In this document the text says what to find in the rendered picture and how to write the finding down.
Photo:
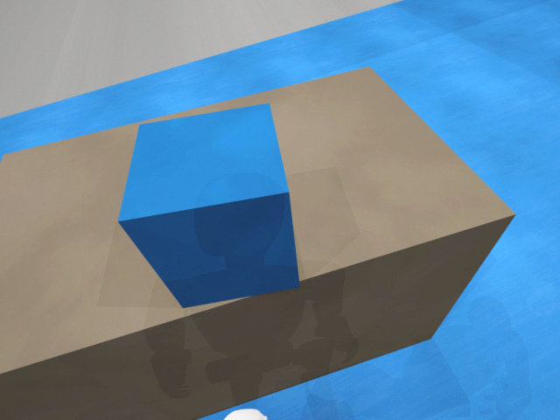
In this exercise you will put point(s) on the carton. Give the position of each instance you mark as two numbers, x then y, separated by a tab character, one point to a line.
207	204

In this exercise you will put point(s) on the pedestal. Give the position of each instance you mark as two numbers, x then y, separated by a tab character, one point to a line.
390	226

